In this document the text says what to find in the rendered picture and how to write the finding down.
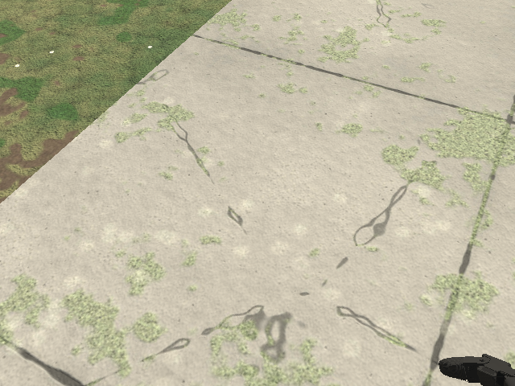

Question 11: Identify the right robot hand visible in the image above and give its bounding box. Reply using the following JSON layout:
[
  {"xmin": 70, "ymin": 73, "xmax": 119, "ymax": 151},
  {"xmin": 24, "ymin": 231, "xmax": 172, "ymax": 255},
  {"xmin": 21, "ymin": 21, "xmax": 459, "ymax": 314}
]
[{"xmin": 439, "ymin": 354, "xmax": 515, "ymax": 386}]

